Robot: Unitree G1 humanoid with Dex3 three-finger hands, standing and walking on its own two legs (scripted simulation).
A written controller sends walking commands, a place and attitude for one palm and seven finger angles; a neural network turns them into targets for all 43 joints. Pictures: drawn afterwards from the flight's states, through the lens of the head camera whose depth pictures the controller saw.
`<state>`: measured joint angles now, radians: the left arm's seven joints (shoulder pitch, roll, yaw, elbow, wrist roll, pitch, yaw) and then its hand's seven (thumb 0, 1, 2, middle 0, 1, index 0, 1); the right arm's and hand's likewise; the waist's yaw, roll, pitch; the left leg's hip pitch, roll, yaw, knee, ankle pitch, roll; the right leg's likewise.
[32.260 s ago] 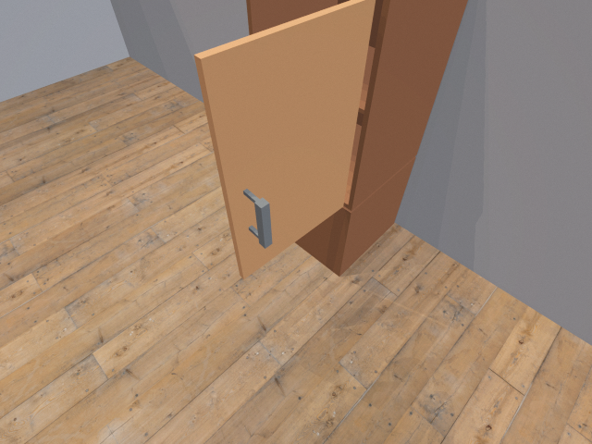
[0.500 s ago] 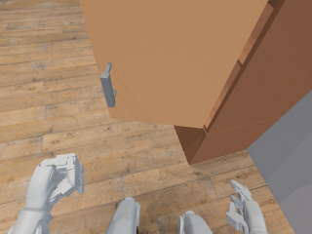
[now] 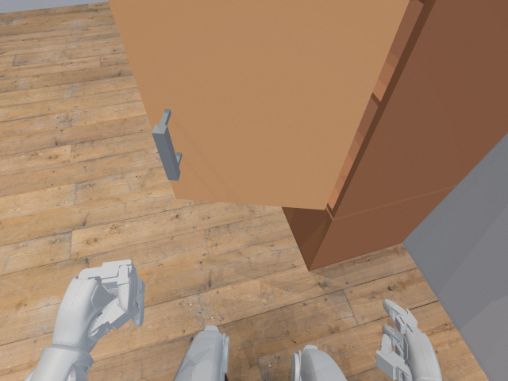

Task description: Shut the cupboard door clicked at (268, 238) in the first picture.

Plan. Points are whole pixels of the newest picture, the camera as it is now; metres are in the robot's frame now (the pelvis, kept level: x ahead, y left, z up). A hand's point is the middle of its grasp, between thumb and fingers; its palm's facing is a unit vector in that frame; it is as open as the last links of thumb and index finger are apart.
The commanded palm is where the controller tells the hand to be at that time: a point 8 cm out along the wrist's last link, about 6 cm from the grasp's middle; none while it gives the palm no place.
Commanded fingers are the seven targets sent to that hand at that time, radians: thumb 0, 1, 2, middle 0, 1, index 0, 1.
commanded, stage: bring the fist close to the handle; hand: left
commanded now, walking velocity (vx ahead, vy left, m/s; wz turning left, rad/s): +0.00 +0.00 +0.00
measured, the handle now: (170, 146) +0.52 +0.21 +0.02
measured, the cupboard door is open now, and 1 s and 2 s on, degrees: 69 69 64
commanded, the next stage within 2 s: push the door shut along its arc in 1.40 s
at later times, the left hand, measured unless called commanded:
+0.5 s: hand (153, 234) +0.32 +0.18 +0.05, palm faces -0.01 -1.00 -0.02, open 3.1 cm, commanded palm +0.31 +0.23 +0.04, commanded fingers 0.00 0.90 0.90 -1.30 -1.50 -1.30 -1.50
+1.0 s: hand (177, 192) +0.41 +0.17 +0.02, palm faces -0.02 -1.00 -0.04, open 3.1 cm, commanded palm +0.40 +0.22 +0.02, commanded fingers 0.00 0.90 0.90 -1.30 -1.50 -1.30 -1.50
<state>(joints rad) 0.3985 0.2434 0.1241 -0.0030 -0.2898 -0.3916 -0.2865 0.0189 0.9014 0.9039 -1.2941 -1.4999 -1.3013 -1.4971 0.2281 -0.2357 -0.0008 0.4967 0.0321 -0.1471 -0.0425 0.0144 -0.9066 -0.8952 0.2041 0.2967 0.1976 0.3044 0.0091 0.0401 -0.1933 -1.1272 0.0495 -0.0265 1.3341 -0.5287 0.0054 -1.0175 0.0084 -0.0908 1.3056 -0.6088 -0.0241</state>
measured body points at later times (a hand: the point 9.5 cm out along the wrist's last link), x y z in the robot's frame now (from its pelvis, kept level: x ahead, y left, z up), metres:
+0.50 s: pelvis +0.00 +0.01 +0.00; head +0.09 +0.02 +0.44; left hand +0.31 +0.23 +0.05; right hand +0.15 -0.24 -0.10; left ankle +0.06 +0.12 -0.61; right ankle +0.02 -0.11 -0.61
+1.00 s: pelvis +0.00 +0.00 -0.01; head +0.12 +0.01 +0.42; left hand +0.41 +0.22 +0.02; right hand +0.11 -0.26 -0.13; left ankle +0.06 +0.12 -0.61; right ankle +0.02 -0.11 -0.61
